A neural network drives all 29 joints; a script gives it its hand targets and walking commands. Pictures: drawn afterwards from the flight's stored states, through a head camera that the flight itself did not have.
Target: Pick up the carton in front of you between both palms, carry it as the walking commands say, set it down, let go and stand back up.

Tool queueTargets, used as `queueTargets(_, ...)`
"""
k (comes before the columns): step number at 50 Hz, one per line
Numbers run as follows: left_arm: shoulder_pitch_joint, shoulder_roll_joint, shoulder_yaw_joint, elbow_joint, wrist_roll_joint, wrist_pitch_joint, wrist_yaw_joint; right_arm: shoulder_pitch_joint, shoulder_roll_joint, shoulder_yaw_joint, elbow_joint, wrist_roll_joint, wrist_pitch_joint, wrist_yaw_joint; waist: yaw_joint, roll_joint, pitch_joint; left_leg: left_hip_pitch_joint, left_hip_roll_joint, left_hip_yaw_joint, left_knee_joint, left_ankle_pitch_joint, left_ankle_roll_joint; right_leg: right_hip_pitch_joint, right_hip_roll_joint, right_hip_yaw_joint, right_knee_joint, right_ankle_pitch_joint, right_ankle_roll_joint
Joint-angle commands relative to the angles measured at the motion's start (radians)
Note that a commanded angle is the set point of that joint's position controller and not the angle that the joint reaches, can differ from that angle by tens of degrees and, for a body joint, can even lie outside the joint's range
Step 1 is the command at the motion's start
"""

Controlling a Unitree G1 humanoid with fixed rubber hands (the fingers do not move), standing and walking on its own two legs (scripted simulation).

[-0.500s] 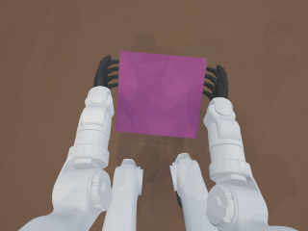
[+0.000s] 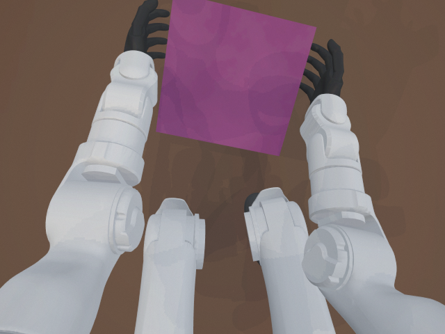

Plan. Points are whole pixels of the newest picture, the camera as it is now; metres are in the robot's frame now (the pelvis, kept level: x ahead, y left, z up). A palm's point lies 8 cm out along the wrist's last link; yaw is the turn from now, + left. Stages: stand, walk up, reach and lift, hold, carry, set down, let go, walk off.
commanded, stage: set down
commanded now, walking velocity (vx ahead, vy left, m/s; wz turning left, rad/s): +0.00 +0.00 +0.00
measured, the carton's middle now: (228, 80) +0.53 -0.03 -0.26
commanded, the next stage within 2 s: none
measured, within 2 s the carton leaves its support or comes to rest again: rests again in 0.84 s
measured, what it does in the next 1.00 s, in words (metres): stands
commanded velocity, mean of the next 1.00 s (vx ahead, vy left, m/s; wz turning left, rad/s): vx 0.00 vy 0.00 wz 0.00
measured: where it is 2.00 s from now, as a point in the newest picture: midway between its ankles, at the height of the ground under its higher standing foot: (220, 251)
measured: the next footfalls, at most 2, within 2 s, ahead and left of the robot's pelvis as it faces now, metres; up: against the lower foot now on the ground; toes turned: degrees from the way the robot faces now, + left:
none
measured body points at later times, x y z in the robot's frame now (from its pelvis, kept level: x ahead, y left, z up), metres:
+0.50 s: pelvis +0.01 +0.00 -0.04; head +0.35 +0.02 +0.25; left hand +0.58 +0.11 -0.19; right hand +0.50 -0.18 -0.18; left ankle +0.10 +0.10 -0.39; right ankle +0.13 -0.14 -0.39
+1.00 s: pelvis +0.02 +0.00 -0.04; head +0.38 +0.03 +0.23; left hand +0.59 +0.11 -0.21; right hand +0.52 -0.19 -0.20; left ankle +0.10 +0.10 -0.39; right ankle +0.13 -0.13 -0.39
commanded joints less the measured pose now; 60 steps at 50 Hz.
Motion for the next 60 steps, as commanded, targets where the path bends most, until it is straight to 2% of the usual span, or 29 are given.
queueTargets(1, -0.527, -0.891, -0.345, -0.056, -0.124, -0.055, -0.251, -0.761, 0.688, 0.494, -0.046, 0.108, -0.041, 0.26, -0.055, 0.135, -1.174, 0.655, 0.014, 0.062, -0.149, 0.254, 0.008, 0.565, 0.012, -0.186, -0.026, 0.249, -0.027)
queueTargets(4, -0.545, -0.876, -0.364, -0.025, -0.139, -0.058, -0.248, -0.786, 0.667, 0.49, -0.032, 0.121, -0.047, 0.26, -0.066, 0.149, -1.168, 0.67, 0.023, 0.056, -0.116, 0.288, 0.006, 0.544, 0.005, -0.192, 0.009, 0.267, -0.026)
queueTargets(5, -0.5, -0.846, -0.337, 0.029, -0.114, -0.056, -0.239, -0.766, 0.656, 0.477, 0.009, 0.115, -0.043, 0.261, -0.052, 0.144, -1.112, 0.657, 0.029, 0.055, -0.116, 0.266, 0.008, 0.496, 0.003, -0.193, 0.017, 0.235, -0.024)
queueTargets(6, -0.503, -0.83, -0.312, 0.035, -0.098, -0.053, -0.248, -0.761, 0.659, 0.465, 0.022, 0.111, -0.04, 0.269, -0.028, 0.146, -1.058, 0.593, 0.023, 0.06, -0.116, 0.227, 0.014, 0.498, 0.0, -0.185, 0.018, 0.205, -0.029)
queueTargets(8, -0.464, -0.835, -0.269, 0.081, -0.076, -0.049, -0.264, -0.736, 0.677, 0.451, 0.058, 0.089, -0.032, 0.277, -0.019, 0.111, -1.003, 0.539, 0.02, 0.056, -0.113, 0.222, 0.021, 0.493, 0.008, -0.189, 0.022, 0.207, -0.026)
queueTargets(12, -0.423, -0.85, -0.238, 0.1, -0.079, -0.064, -0.284, -0.699, 0.729, 0.464, 0.052, 0.079, -0.03, 0.284, -0.02, 0.045, -0.989, 0.499, 0.013, 0.059, -0.08, 0.283, 0.029, 0.529, 0.016, -0.186, 0.039, 0.284, -0.02)
queueTargets(16, -0.392, -0.822, -0.201, 0.153, -0.048, -0.07, -0.292, -0.631, 0.707, 0.418, 0.105, 0.051, -0.027, 0.301, -0.006, 0.062, -0.865, 0.413, 0.016, 0.063, -0.073, 0.261, 0.038, 0.48, 0.023, -0.167, 0.048, 0.272, -0.03)
queueTargets(21, -0.384, -0.747, -0.169, 0.182, -0.013, -0.066, -0.295, -0.599, 0.661, 0.355, 0.143, 0.022, -0.021, 0.3, 0.013, 0.088, -0.797, 0.375, 0.025, 0.059, -0.08, 0.197, 0.044, 0.432, 0.028, -0.158, 0.046, 0.211, -0.037)
queueTargets(29, -0.342, -0.645, -0.102, 0.242, 0.036, -0.053, -0.305, -0.555, 0.573, 0.263, 0.202, -0.029, -0.012, 0.298, 0.029, 0.089, -0.709, 0.335, 0.036, 0.048, -0.081, 0.156, 0.052, 0.353, 0.026, -0.152, 0.051, 0.147, -0.041)
queueTargets(37, -0.31, -0.596, -0.095, 0.259, 0.042, -0.059, -0.304, -0.472, 0.518, 0.206, 0.262, -0.059, -0.018, 0.303, 0.012, 0.083, -0.665, 0.324, 0.042, 0.032, -0.075, 0.2, 0.054, 0.322, 0.024, -0.147, 0.066, 0.173, -0.045)
queueTargets(47, -0.236, -0.527, -0.099, 0.295, 0.048, -0.081, -0.285, -0.385, 0.449, 0.185, 0.324, -0.056, -0.04, 0.309, 0.022, 0.075, -0.611, 0.324, 0.054, 0.01, -0.059, 0.265, 0.063, 0.282, 0.018, -0.134, 0.085, 0.197, -0.047)
queueTargets(54, -0.221, -0.498, -0.124, 0.301, 0.026, -0.103, -0.277, -0.339, 0.402, 0.175, 0.356, -0.048, -0.067, 0.299, 0.004, 0.08, -0.585, 0.309, 0.06, -0.001, -0.039, 0.292, 0.064, 0.28, 0.014, -0.124, 0.1, 0.227, -0.052)
queueTargets(55, -0.21, -0.484, -0.124, 0.298, 0.026, -0.111, -0.269, -0.329, 0.391, 0.172, 0.368, -0.043, -0.071, 0.293, 0.01, 0.078, -0.573, 0.316, 0.063, -0.003, -0.039, 0.291, 0.063, 0.269, 0.013, -0.124, 0.102, 0.223, -0.051)
queueTargets(58, -0.22, -0.433, -0.135, 0.295, 0.022, -0.117, -0.262, -0.309, 0.355, 0.162, 0.377, -0.036, -0.079, 0.286, 0.003, 0.076, -0.561, 0.313, 0.073, -0.011, -0.035, 0.272, 0.066, 0.287, 0.008, -0.123, 0.108, 0.211, -0.05)
queueTargets(60, -0.211, -0.342, -0.129, 0.288, 0.024, -0.126, -0.242, -0.271, 0.261, 0.136, 0.385, -0.035, -0.096, 0.261, -0.003, 0.078, -0.57, 0.325, 0.083, -0.013, -0.036, 0.249, 0.065, 0.305, -0.001, -0.128, 0.111, 0.196, -0.043)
